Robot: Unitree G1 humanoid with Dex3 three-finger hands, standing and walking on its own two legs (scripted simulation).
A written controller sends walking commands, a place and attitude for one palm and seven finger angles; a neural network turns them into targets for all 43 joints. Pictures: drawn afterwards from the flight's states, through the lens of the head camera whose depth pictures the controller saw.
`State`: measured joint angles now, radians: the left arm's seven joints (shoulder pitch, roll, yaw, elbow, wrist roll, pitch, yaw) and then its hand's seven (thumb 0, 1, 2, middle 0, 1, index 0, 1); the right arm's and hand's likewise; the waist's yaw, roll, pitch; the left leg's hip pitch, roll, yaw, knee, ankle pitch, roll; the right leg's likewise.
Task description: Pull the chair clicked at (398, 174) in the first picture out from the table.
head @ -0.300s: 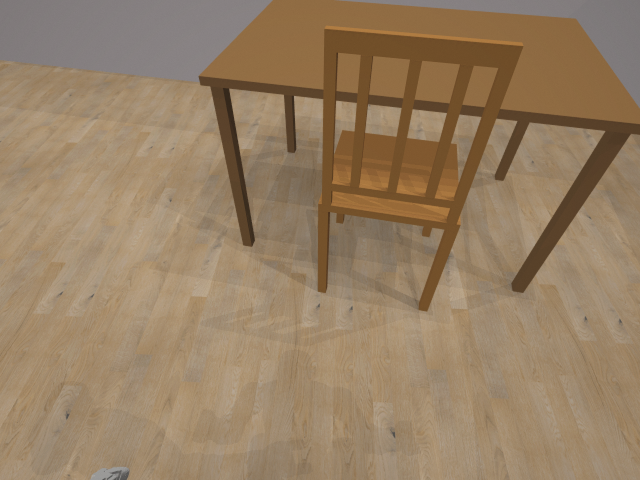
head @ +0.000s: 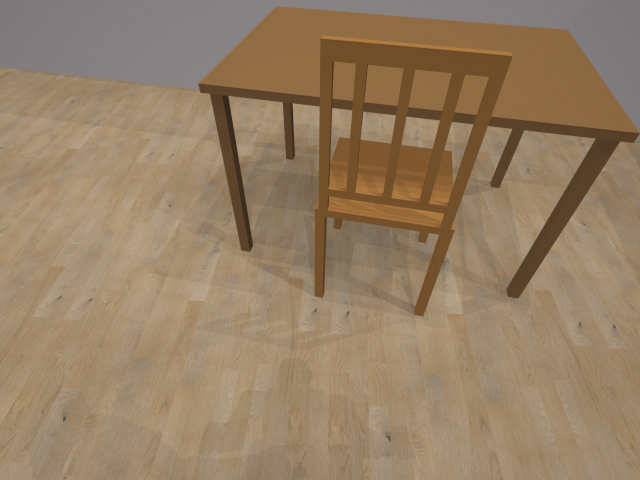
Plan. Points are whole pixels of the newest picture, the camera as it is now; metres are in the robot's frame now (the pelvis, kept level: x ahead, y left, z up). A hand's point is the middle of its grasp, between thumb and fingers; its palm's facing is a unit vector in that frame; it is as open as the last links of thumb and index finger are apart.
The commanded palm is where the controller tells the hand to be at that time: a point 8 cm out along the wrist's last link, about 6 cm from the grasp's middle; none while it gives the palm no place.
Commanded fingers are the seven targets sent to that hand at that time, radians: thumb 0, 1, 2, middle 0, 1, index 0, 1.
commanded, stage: stand and wait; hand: left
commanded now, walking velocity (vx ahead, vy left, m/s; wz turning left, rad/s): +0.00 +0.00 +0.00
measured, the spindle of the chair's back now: (396, 139) +0.91 -0.14 -0.05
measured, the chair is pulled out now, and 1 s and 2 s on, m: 0.00 0.00 0.00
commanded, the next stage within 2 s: look at it before walking up in 0.52 s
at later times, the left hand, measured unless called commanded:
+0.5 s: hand out of the picture +0.06 +0.24 -0.15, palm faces -0.02 -0.94 -0.33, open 7.4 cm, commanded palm none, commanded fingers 0.00 0.90 0.90 -0.20 -0.30 -0.20 -0.30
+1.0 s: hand out of the picture +0.08 +0.24 -0.15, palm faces -0.03 -0.95 -0.33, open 7.4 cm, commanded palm none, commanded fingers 0.00 0.90 0.90 -0.20 -0.30 -0.20 -0.30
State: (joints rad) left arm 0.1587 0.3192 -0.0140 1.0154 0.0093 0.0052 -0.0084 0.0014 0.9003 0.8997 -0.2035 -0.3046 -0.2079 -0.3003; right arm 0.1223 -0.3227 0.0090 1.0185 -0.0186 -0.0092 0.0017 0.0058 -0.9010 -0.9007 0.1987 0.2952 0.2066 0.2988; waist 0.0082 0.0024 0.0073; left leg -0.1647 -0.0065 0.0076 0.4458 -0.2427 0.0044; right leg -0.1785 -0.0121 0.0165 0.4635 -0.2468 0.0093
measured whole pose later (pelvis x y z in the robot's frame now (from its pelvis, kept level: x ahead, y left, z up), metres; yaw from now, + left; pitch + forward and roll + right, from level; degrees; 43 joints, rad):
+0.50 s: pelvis -0.01 -0.01 +0.00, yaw +0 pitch -2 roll +0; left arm 0.17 0.33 0.00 1.09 0.01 0.00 -0.01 0.00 0.90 0.90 -0.20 -0.30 -0.21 -0.30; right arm 0.17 -0.33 0.00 1.11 -0.01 -0.01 0.00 0.01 -0.90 -0.90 0.20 0.29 0.21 0.30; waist 0.00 0.01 0.02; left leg -0.16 0.01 0.00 0.40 -0.20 -0.01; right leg -0.17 0.01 0.01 0.41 -0.21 -0.01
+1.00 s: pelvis +0.01 -0.01 +0.00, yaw -1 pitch -1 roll +0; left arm 0.15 0.33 0.00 1.09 0.01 -0.01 -0.01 0.00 0.90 0.90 -0.20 -0.30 -0.21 -0.30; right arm 0.13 -0.33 0.01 1.11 -0.01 -0.01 0.00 0.01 -0.90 -0.90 0.20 0.29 0.21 0.30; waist 0.00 0.00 0.02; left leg -0.14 0.01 0.01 0.37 -0.22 -0.01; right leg -0.16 0.01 0.02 0.39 -0.21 0.00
